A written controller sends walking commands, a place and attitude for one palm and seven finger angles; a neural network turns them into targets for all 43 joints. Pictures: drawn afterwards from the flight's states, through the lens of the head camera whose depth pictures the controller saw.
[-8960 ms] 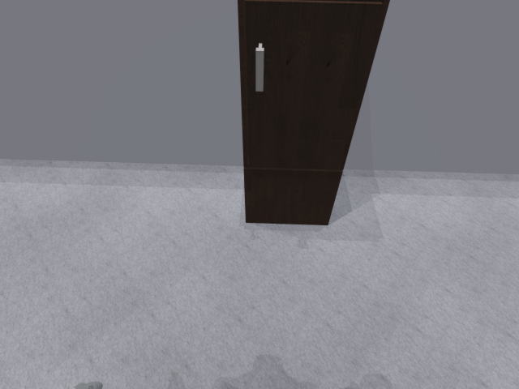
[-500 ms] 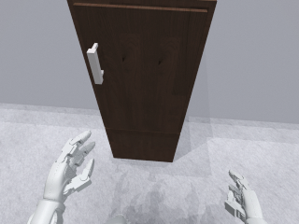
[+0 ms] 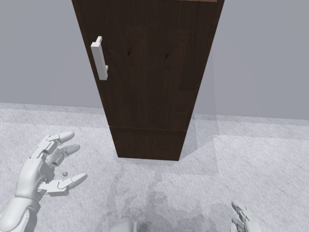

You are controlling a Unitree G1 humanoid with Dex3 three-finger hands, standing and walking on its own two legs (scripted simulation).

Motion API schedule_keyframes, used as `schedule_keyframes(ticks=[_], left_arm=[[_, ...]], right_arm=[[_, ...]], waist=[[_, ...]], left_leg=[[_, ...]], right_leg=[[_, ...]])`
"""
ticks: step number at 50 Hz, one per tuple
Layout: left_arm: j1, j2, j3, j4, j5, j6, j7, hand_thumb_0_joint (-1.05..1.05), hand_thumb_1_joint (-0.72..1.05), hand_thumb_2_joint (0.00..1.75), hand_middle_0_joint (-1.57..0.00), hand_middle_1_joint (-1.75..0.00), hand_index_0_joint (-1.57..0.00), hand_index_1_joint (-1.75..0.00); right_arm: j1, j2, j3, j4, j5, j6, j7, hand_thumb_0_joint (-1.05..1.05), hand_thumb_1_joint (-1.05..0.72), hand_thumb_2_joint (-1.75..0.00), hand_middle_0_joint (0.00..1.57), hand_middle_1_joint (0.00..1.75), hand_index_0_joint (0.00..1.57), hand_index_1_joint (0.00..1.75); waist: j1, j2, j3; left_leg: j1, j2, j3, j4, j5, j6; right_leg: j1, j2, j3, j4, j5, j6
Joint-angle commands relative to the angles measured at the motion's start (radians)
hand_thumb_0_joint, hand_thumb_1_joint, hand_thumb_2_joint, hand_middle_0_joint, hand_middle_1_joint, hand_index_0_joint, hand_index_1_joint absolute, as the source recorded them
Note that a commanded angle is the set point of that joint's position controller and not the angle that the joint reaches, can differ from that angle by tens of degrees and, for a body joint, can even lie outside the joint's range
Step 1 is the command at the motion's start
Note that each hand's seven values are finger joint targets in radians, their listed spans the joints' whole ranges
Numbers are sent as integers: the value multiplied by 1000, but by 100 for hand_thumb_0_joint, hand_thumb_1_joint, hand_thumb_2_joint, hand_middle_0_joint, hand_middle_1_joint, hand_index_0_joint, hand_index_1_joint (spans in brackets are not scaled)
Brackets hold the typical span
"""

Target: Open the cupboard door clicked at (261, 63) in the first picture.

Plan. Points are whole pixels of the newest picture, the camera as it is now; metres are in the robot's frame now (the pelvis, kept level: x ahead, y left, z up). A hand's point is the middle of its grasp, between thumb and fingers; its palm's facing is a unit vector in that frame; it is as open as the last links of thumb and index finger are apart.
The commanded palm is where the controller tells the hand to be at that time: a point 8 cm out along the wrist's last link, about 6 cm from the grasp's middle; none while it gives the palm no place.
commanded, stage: raise the hand with hooked fingers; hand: left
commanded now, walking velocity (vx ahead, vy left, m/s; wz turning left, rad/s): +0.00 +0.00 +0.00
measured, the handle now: (101, 58) +0.60 +0.20 +0.11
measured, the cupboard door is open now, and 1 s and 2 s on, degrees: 0 0 0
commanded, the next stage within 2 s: move the hooked fingers beside the handle in 1.28 s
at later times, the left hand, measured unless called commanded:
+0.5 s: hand (35, 152) +0.27 +0.28 +0.10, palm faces +0.01 -1.00 -0.05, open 13.7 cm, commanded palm +0.24 +0.33 +0.11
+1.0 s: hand (31, 133) +0.30 +0.28 +0.13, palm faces -0.02 -1.00 -0.03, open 14.0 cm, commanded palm +0.27 +0.33 +0.13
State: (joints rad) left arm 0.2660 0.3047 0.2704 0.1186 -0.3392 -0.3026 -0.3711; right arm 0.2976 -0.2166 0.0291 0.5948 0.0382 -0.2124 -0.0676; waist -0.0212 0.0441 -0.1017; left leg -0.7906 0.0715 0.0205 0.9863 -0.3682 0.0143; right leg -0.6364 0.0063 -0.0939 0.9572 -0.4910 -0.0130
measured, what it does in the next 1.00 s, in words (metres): stands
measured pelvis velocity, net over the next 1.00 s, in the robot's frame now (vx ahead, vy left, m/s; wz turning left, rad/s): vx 0.01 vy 0.01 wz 0.01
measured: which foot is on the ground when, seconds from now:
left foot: down 0.00-1.00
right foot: down 0.00-1.00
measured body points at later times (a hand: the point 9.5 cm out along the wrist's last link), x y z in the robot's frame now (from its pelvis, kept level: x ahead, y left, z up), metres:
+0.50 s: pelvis +0.01 +0.02 +0.02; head +0.03 +0.04 +0.47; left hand +0.26 +0.33 +0.11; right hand +0.19 -0.21 -0.04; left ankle +0.07 +0.11 -0.68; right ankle -0.01 -0.11 -0.68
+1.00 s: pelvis +0.01 +0.01 +0.03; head +0.03 +0.01 +0.48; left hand +0.29 +0.34 +0.13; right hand +0.16 -0.25 -0.04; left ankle +0.07 +0.11 -0.68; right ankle -0.01 -0.11 -0.68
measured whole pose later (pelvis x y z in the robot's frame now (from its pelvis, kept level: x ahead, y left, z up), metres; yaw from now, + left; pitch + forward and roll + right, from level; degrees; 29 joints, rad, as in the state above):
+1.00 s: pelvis +0.01 +0.01 +0.03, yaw +1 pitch +5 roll -2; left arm -0.07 0.46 0.42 0.41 -0.36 -0.16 -0.55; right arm 0.30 -0.30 0.04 0.58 0.06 -0.20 -0.09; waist 0.00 0.04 -0.05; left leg -0.55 0.05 0.04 0.75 -0.29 0.03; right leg -0.39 0.00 -0.08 0.70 -0.39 0.00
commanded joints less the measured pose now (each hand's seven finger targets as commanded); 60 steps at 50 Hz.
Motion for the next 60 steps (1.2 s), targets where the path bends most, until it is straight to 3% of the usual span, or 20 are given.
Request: schedule_keyframes(ticks=[1,2,5,14,17,19,21,26,27,33,38,43,48,52,58,60], left_arm=[[-80,143,78,-184,-13,-97,20,0,-8,48,-27,-93,-27,-93],[-95,163,86,-160,-12,-93,13,0,-10,47,-27,-94,-27,-94],[-127,182,92,-186,-11,-96,3,0,-17,44,-28,-99,-28,-99],[-228,224,119,-195,-10,-47,2,0,-38,35,-29,-112,-29,-112],[-267,241,126,-144,-8,-10,-12,0,-45,32,-30,-117,-30,-117],[-300,250,135,-137,-13,10,-26,0,-50,30,-30,-120,-30,-120],[-327,261,146,-104,-16,29,-39,0,-50,30,-30,-120,-30,-120],[-434,301,167,-83,-22,45,-78,0,-50,30,-30,-120,-30,-120],[-449,320,182,-57,-26,51,-86,0,-50,30,-30,-120,-30,-120],[-537,371,213,-2,-34,67,-129,0,-50,30,-30,-120,-30,-120],[-582,424,253,46,-39,75,-150,0,-50,30,-30,-120,-30,-120],[-536,383,223,127,-53,95,-184,0,-50,30,-30,-120,-30,-120],[-551,421,256,88,-52,76,-172,0,-50,30,-30,-120,-30,-120],[-569,436,270,66,-47,47,-149,0,-50,30,-30,-120,-30,-120],[-567,421,256,69,-43,39,-150,0,-50,30,-30,-120,-30,-120],[-561,405,244,87,-46,46,-155,0,-50,30,-30,-120,-30,-120]], right_arm=[[-95,-168,-69,-172,0,-71,-8,0,-90,-90,20,30,20,30],[-92,-175,-68,-171,1,-70,-9,0,-90,-90,20,30,20,30],[-80,-184,-68,-172,5,-78,-12,0,-90,-90,20,30,20,30],[-81,-191,-57,-170,11,-76,-18,0,-90,-90,20,30,20,30],[-79,-196,-50,-170,12,-65,-21,0,-90,-90,20,30,20,30],[-86,-194,-48,-173,13,-59,-23,0,-90,-90,20,30,20,30],[-88,-195,-44,-174,14,-54,-27,0,-90,-90,20,30,20,30],[-91,-196,-38,-170,16,-52,-34,0,-90,-90,20,30,20,30],[-86,-201,-35,-168,12,-48,-36,0,-90,-90,20,30,20,30],[-90,-204,-33,-162,18,-45,-43,0,-90,-90,20,30,20,30],[-76,-209,-33,-155,18,-46,-46,0,-90,-90,20,30,20,30],[-66,-214,-42,-157,23,-45,-38,0,-90,-90,20,30,20,30],[-59,-216,-47,-166,19,-42,-29,0,-90,-90,20,30,20,30],[-60,-213,-47,-162,18,-39,-30,0,-90,-90,20,30,20,30],[-66,-207,-44,-156,19,-42,-37,0,-90,-90,20,30,20,30],[-64,-206,-45,-153,22,-40,-40,0,-90,-90,20,30,20,30]], waist=[[17,-5,-151],[18,-10,-127],[18,16,-166],[20,85,-155],[15,73,-116],[19,74,-136],[17,43,-122],[17,86,-147],[16,56,-136],[17,81,-146],[23,66,-161],[23,18,-129],[29,31,-156],[26,48,-139],[22,76,-150],[16,41,-142]], left_leg=[[249,-50,-53,-179,62,14],[246,-50,-58,-186,47,15],[297,-47,-62,-215,41,14],[414,-38,-98,-293,69,3],[420,-36,-106,-317,57,1],[436,-40,-97,-323,72,2],[437,-41,-98,-331,78,2],[495,-45,-94,-342,113,2],[486,-48,-94,-340,120,5],[509,-53,-83,-356,129,6],[524,-56,-78,-364,168,10],[499,-62,-61,-357,182,16],[495,-66,-46,-343,205,20],[494,-63,-45,-348,175,19],[502,-65,-38,-342,190,21],[497,-64,-36,-341,181,23]], right_leg=[[-20,21,44,-201,76,6],[-24,26,45,-204,63,1],[-7,25,32,-208,74,0],[37,34,7,-231,150,-11],[48,40,2,-249,159,-13],[65,36,4,-266,169,-10],[77,38,1,-278,174,-9],[98,39,8,-304,195,-14],[108,44,10,-310,203,-16],[134,39,16,-339,206,-16],[166,40,18,-355,239,-17],[164,38,27,-369,265,-12],[177,34,41,-365,288,-10],[170,36,44,-369,246,-10],[177,30,55,-370,276,-5],[169,29,55,-375,274,0]])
